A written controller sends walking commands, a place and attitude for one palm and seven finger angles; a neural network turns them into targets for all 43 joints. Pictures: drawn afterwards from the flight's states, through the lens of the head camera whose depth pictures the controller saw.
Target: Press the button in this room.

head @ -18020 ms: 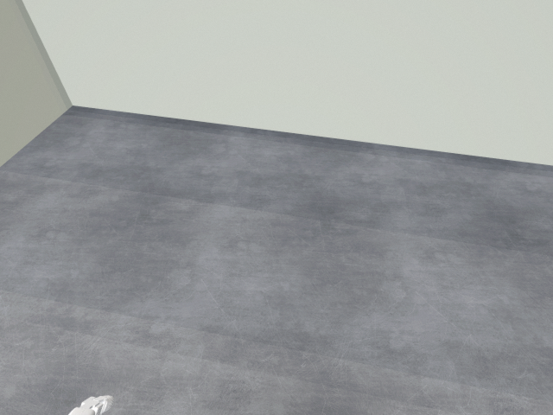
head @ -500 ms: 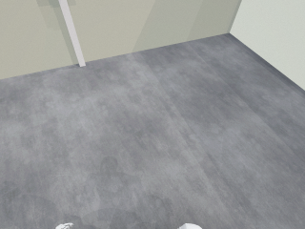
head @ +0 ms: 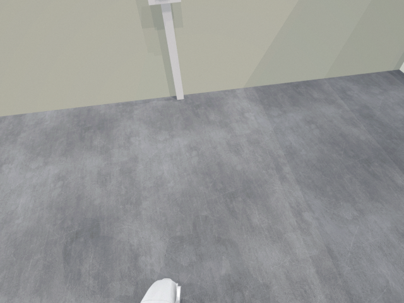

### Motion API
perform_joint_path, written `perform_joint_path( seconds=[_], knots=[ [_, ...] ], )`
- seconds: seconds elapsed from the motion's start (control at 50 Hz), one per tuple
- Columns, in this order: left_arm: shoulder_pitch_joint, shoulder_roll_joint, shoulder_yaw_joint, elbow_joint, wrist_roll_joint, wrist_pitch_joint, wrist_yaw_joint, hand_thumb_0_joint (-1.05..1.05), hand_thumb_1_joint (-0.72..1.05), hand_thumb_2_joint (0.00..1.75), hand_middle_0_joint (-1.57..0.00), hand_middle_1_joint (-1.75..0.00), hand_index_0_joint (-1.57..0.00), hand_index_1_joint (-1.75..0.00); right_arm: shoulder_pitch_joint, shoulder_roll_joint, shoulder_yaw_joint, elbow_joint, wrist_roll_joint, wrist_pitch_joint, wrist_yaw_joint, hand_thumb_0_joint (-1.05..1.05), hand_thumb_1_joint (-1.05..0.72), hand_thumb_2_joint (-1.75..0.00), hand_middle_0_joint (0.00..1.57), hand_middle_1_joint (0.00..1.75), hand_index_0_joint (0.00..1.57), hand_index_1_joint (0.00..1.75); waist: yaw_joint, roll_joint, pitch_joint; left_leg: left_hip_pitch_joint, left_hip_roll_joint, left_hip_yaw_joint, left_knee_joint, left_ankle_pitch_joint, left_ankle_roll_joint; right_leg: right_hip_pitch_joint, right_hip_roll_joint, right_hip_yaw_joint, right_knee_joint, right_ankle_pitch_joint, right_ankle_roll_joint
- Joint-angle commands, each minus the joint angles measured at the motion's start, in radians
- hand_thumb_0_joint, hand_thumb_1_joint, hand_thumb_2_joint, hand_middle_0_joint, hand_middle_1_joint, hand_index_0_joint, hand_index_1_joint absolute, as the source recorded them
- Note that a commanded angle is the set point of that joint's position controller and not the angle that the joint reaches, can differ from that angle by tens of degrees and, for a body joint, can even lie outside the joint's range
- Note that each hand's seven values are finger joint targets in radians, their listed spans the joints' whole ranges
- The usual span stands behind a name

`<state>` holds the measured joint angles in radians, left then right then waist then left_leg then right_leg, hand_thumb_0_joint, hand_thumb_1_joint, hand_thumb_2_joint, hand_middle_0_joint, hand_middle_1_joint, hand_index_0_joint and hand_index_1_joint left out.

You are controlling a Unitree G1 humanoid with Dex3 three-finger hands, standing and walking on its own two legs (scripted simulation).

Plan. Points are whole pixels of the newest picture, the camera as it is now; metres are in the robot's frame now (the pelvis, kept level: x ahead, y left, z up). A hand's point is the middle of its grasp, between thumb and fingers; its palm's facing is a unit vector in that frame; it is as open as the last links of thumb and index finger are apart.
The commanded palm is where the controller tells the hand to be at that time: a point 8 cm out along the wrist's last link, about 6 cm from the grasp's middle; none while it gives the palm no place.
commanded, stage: turn or walk to find it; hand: left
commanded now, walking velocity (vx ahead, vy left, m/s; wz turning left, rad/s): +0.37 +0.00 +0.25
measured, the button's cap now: out of the picture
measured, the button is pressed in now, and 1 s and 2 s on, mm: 0 0 0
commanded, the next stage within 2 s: stand and wait in 1.30 s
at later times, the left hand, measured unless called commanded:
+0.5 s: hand (106, 281) +0.20 +0.27 -0.18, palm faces +0.18 -0.97 -0.17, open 7.3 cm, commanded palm none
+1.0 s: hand (140, 195) +0.44 +0.24 -0.16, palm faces +0.20 -0.95 -0.25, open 7.1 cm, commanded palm none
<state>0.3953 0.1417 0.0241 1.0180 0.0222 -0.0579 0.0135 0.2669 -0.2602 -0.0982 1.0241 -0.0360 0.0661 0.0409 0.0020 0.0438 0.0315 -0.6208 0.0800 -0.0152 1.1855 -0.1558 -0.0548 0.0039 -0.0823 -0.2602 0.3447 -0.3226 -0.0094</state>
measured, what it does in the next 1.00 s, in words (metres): walks ahead: left foot, then right foot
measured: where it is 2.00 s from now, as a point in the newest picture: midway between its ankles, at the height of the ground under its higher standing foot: (196, 221)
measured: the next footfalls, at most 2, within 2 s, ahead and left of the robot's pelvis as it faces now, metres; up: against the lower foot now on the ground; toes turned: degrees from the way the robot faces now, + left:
left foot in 0.24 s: +0.20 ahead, +0.17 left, +0.00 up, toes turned +13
right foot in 0.78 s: +0.51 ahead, -0.04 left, +0.00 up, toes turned -2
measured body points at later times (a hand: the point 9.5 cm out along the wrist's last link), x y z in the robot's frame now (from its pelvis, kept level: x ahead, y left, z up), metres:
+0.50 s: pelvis +0.19 +0.09 +0.00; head +0.20 +0.10 +0.44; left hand +0.20 +0.32 -0.16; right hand +0.30 -0.15 -0.14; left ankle +0.16 +0.16 -0.75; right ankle +0.25 -0.06 -0.65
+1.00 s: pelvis +0.42 +0.04 -0.01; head +0.44 +0.02 +0.44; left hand +0.43 +0.29 -0.14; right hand +0.44 -0.19 -0.18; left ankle +0.39 +0.20 -0.64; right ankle +0.47 -0.04 -0.75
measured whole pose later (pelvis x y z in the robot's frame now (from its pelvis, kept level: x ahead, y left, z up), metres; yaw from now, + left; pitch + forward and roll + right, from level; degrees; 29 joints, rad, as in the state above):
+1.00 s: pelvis +0.42 +0.04 -0.01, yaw +10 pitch -3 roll +1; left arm 0.23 0.17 0.05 1.04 0.02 -0.07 0.01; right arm 0.32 -0.17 -0.07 1.10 -0.03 -0.01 0.01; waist -0.02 0.04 0.07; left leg -0.52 0.10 0.00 1.22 -0.24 0.00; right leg -0.22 -0.06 -0.21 0.49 -0.23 -0.05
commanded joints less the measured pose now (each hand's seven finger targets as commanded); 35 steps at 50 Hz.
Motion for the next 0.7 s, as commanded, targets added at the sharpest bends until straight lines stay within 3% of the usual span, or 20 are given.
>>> perform_joint_path(
  seconds=[0.0, 0.06, 0.12, 0.14, 0.16, 0.18, 0.2, 0.22, 0.24, 0.26, 0.28, 0.32, 0.36, 0.4, 0.44, 0.48, 0.56, 0.62, 0.66, 0.68],
  knots=[
    [0.096, 0.142, 0.035, -0.006, 0.008, -0.03, 0.014, 0.0, 0.9, 0.9, -0.2, -0.3, -0.2, -0.3, -0.204, 0.007, 0.02, -0.133, 0.007, -0.046, 0.011, 0.0, -0.9, -0.9, 0.2, 0.3, 0.2, 0.3, 0.045, -0.169, 0.133, -0.204, 0.033, 0.041, -0.116, -0.019, 0.013, 0.05, -0.272, 0.137, -0.157, 0.284, -0.058],
    [0.157, 0.14, 0.028, 0.033, 0.012, -0.029, 0.014, 0.0, 0.9, 0.9, -0.2, -0.3, -0.2, -0.3, -0.292, 0.034, 0.04, -0.152, 0.012, -0.06, 0.015, 0.0, -0.9, -0.9, 0.2, 0.3, 0.2, 0.3, 0.072, -0.182, 0.157, -0.149, 0.028, 0.086, -0.296, -0.046, 0.039, 0.065, -0.275, 0.112, -0.134, 0.388, -0.073],
    [0.173, 0.158, 0.026, 0.058, 0.011, -0.022, 0.013, 0.0, 0.9, 0.9, -0.2, -0.3, -0.2, -0.3, -0.296, 0.045, 0.054, -0.149, 0.011, -0.076, 0.013, 0.0, -0.9, -0.9, 0.2, 0.3, 0.2, 0.3, 0.067, -0.193, 0.126, -0.013, -0.013, 0.149, -0.464, -0.097, 0.078, 0.09, -0.271, 0.072, -0.075, 0.57, -0.074],
    [0.17, 0.168, 0.026, 0.064, 0.01, -0.021, 0.012, 0.0, 0.9, 0.9, -0.2, -0.3, -0.2, -0.3, -0.264, 0.04, 0.054, -0.138, 0.011, -0.083, 0.008, 0.0, -0.9, -0.9, 0.2, 0.3, 0.2, 0.3, 0.052, -0.2, 0.094, 0.067, -0.037, 0.173, -0.503, -0.126, 0.094, 0.095, -0.272, 0.057, -0.014, 0.694, -0.075],
    [0.158, 0.178, 0.026, 0.071, 0.008, -0.02, 0.01, 0.0, 0.9, 0.9, -0.2, -0.3, -0.2, -0.3, -0.197, 0.027, 0.049, -0.118, 0.01, -0.092, 0.0, 0.0, -0.9, -0.9, 0.2, 0.3, 0.2, 0.3, 0.021, -0.199, 0.04, 0.19, -0.075, 0.202, -0.535, -0.154, 0.113, 0.085, -0.268, 0.04, 0.085, 0.825, -0.072],
    [0.122, 0.199, 0.025, 0.067, 0.002, -0.022, 0.009, 0.0, 0.9, 0.9, -0.2, -0.3, -0.2, -0.3, -0.064, 0.005, 0.041, -0.082, 0.007, -0.101, -0.01, 0.0, -0.9, -0.9, 0.2, 0.3, 0.2, 0.3, -0.052, -0.189, -0.038, 0.382, -0.114, 0.22, -0.602, -0.101, 0.128, 0.027, -0.246, -0.007, 0.247, 0.908, -0.048],
    [0.1, 0.195, 0.023, 0.057, -0.008, -0.025, 0.004, 0.0, 0.9, 0.9, -0.2, -0.3, -0.2, -0.3, 0.106, -0.06, 0.024, -0.035, 0.002, -0.108, -0.02, 0.0, -0.9, -0.9, 0.2, 0.3, 0.2, 0.3, -0.134, -0.113, -0.161, 0.677, -0.067, 0.156, -0.668, -0.004, 0.148, -0.129, -0.212, -0.024, 0.486, 0.753, -0.011],
    [0.143, 0.136, 0.017, 0.029, -0.018, -0.023, -0.011, 0.0, 0.9, 0.9, -0.2, -0.3, -0.2, -0.3, 0.222, -0.19, -0.01, -0.003, -0.002, -0.115, -0.033, 0.0, -0.9, -0.9, 0.2, 0.3, 0.2, 0.3, -0.152, 0.156, -0.307, 0.983, 0.214, -0.241, -0.697, 0.109, 0.236, -0.452, -0.051, -0.018, 0.799, 0.087, 0.049],
    [0.083, 0.112, 0.002, -0.007, -0.019, -0.02, -0.009, 0.0, 0.9, 0.9, -0.2, -0.3, -0.2, -0.3, 0.274, -0.247, -0.023, 0.022, 0.023, -0.113, -0.047, 0.0, -0.9, -0.9, 0.2, 0.3, 0.2, 0.3, -0.165, 0.189, -0.34, 1.054, 0.35, -0.45, -0.786, 0.271, 0.305, -0.625, 0.003, 0.122, 0.964, -0.258, 0.04],
    [0.001, 0.141, 0.015, -0.022, -0.021, -0.012, -0.004, 0.0, 0.9, 0.9, -0.2, -0.3, -0.2, -0.3, 0.215, -0.231, -0.022, 0.013, 0.033, -0.106, -0.048, 0.0, -0.9, -0.9, 0.2, 0.3, 0.2, 0.3, -0.142, 0.054, -0.245, 0.899, 0.362, -0.377, -0.832, 0.18, 0.303, -0.626, -0.048, 0.184, 1.026, -0.23, 0.019],
    [-0.045, 0.101, 0.011, -0.017, -0.018, -0.01, -0.004, 0.0, 0.9, 0.9, -0.2, -0.3, -0.2, -0.3, 0.129, -0.186, -0.013, -0.004, 0.028, -0.12, -0.056, 0.0, -0.9, -0.9, 0.2, 0.3, 0.2, 0.3, -0.112, 0.042, -0.137, 0.768, 0.337, -0.339, -0.859, 0.204, 0.286, -0.668, -0.077, 0.2, 1.042, -0.148, 0.028],
    [-0.039, 0.083, 0.019, 0.019, -0.002, 0.007, -0.012, 0.0, 0.9, 0.9, -0.2, -0.3, -0.2, -0.3, 0.025, -0.078, 0.022, -0.023, 0.022, -0.135, -0.054, 0.0, -0.9, -0.9, 0.2, 0.3, 0.2, 0.3, -0.04, -0.012, 0.027, 0.515, 0.255, -0.17, -0.905, 0.238, 0.225, -0.594, -0.115, 0.227, 0.974, -0.048, 0.036],
    [0.013, 0.058, 0.019, 0.038, 0.005, 0.023, -0.017, 0.0, 0.9, 0.9, -0.2, -0.3, -0.2, -0.3, 0.016, -0.032, 0.034, -0.008, 0.024, -0.152, -0.054, 0.0, -0.9, -0.9, 0.2, 0.3, 0.2, 0.3, 0.005, 0.021, 0.042, 0.421, 0.191, -0.065, -0.936, 0.269, 0.191, -0.519, -0.107, 0.216, 0.907, 0.005, 0.047],
    [0.029, 0.048, 0.022, 0.036, 0.008, 0.041, -0.018, 0.0, 0.9, 0.9, -0.2, -0.3, -0.2, -0.3, 0.014, -0.016, 0.037, -0.008, 0.026, -0.156, -0.052, 0.0, -0.9, -0.9, 0.2, 0.3, 0.2, 0.3, 0.03, 0.059, 0.044, 0.4, 0.158, -0.019, -0.975, 0.201, 0.197, -0.53, -0.094, 0.207, 0.875, 0.071, 0.057],
    [-0.02, 0.05, 0.033, 0.006, 0.01, 0.05, -0.022, 0.0, 0.9, 0.9, -0.2, -0.3, -0.2, -0.3, 0.035, 0.009, 0.025, -0.015, 0.025, -0.158, -0.051, 0.0, -0.9, -0.9, 0.2, 0.3, 0.2, 0.3, 0.027, 0.073, 0.072, 0.407, 0.142, 0.0, -1.01, 0.156, 0.194, -0.602, -0.093, 0.205, 0.851, 0.147, 0.069],
    [-0.095, 0.076, 0.038, -0.027, 0.007, 0.053, -0.029, 0.0, 0.9, 0.9, -0.2, -0.3, -0.2, -0.3, 0.046, -0.005, 0.029, -0.008, 0.028, -0.16, -0.053, 0.0, -0.9, -0.9, 0.2, 0.3, 0.2, 0.3, 0.025, 0.083, 0.097, 0.424, 0.153, -0.015, -1.032, 0.139, 0.207, -0.656, -0.101, 0.22, 0.799, 0.195, 0.077],
    [-0.261, 0.089, 0.038, -0.096, 0.003, 0.047, -0.041, 0.0, 0.9, 0.9, -0.2, -0.3, -0.2, -0.3, 0.11, -0.024, 0.023, 0.008, 0.022, -0.164, -0.062, 0.0, -0.9, -0.9, 0.2, 0.3, 0.2, 0.3, -0.01, 0.058, 0.122, 0.56, 0.174, -0.02, -1.012, 0.241, 0.225, -0.735, -0.096, 0.206, 0.61, 0.216, 0.072],
    [-0.368, 0.08, 0.03, -0.138, -0.001, 0.034, -0.045, 0.0, 0.9, 0.9, -0.2, -0.3, -0.2, -0.3, 0.162, -0.041, 0.02, 0.031, 0.014, -0.161, -0.066, 0.0, -0.9, -0.9, 0.2, 0.3, 0.2, 0.3, -0.046, 0.051, 0.113, 0.632, 0.182, -0.006, -0.962, 0.358, 0.22, -0.678, -0.071, 0.183, 0.412, 0.181, 0.05],
    [-0.384, 0.085, 0.029, -0.145, -0.003, 0.025, -0.043, 0.0, 0.9, 0.9, -0.2, -0.3, -0.2, -0.3, 0.18, -0.051, 0.019, 0.045, 0.01, -0.156, -0.065, 0.0, -0.9, -0.9, 0.2, 0.3, 0.2, 0.3, -0.05, 0.052, 0.103, 0.636, 0.19, -0.015, -0.928, 0.428, 0.215, -0.587, -0.041, 0.157, 0.329, 0.141, 0.029],
    [-0.355, 0.088, 0.03, -0.142, -0.004, 0.022, -0.043, 0.0, 0.9, 0.9, -0.2, -0.3, -0.2, -0.3, 0.173, -0.062, 0.018, 0.048, 0.011, -0.154, -0.065, 0.0, -0.9, -0.9, 0.2, 0.3, 0.2, 0.3, -0.03, 0.052, 0.083, 0.637, 0.19, -0.005, -0.892, 0.509, 0.211, -0.53, -0.022, 0.147, 0.3, 0.126, 0.017]
  ],
)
